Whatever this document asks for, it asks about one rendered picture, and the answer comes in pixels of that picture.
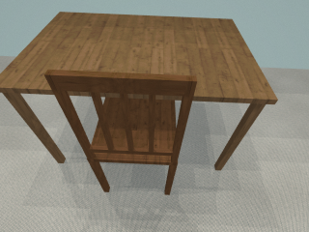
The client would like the chair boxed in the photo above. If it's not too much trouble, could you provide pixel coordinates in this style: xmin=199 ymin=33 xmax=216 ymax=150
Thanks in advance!
xmin=44 ymin=70 xmax=197 ymax=195

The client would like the table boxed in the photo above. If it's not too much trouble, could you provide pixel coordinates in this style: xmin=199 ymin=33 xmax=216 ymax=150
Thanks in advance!
xmin=0 ymin=12 xmax=278 ymax=171

